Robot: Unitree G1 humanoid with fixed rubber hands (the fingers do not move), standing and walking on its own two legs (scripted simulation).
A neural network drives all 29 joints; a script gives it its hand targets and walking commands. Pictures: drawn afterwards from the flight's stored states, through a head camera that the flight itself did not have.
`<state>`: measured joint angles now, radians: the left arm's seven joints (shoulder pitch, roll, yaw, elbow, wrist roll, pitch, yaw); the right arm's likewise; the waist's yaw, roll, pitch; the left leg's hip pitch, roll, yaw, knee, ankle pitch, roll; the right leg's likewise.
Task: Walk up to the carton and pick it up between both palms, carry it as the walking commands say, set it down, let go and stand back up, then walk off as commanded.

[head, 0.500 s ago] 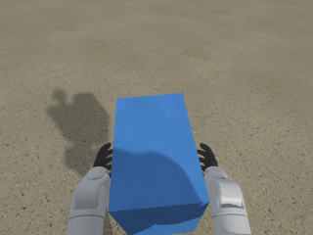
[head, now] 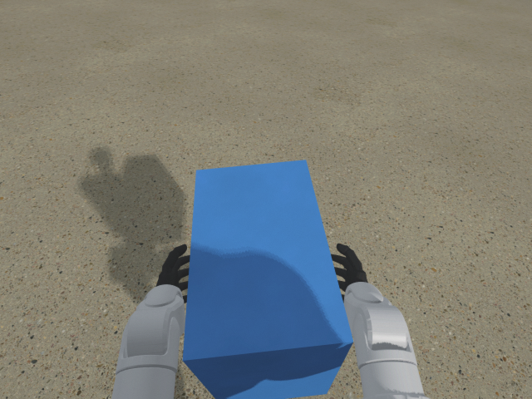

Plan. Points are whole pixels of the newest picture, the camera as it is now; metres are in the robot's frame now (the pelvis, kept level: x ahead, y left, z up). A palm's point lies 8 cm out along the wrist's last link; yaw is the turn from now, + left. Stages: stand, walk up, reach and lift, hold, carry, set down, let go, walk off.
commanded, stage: carry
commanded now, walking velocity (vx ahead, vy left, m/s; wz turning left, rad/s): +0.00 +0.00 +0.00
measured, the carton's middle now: (263, 285) +0.34 +0.00 -0.02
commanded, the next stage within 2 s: hold in 1.24 s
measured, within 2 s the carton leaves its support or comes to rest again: neither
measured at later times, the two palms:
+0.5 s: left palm (170, 276) +0.32 +0.15 +0.04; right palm (348, 275) +0.32 -0.13 +0.04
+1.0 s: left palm (167, 270) +0.33 +0.16 +0.04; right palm (343, 270) +0.33 -0.13 +0.04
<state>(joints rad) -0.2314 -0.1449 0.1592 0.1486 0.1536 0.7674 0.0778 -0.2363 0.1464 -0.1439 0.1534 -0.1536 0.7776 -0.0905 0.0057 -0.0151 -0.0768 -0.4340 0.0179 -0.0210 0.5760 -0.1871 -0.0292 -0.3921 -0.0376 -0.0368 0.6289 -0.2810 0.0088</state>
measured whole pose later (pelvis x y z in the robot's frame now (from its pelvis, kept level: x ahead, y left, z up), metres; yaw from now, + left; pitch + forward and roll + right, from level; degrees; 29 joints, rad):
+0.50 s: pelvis +0.03 +0.01 +0.00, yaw +0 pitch +2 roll +1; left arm -0.22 -0.14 0.16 0.17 0.17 0.74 0.06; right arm -0.23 0.15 -0.14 0.18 -0.17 0.76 -0.08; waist 0.00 -0.02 -0.08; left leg -0.37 0.01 0.00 0.58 -0.25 -0.02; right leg -0.33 -0.06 -0.03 0.63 -0.33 0.02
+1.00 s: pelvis +0.04 +0.02 +0.00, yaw -1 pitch +1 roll +0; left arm -0.22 -0.14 0.15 0.17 0.17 0.75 0.06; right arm -0.22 0.14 -0.14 0.17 -0.18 0.77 -0.07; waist 0.00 -0.02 -0.08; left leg -0.36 0.01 0.01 0.61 -0.27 0.00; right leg -0.30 -0.07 -0.03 0.62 -0.34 0.04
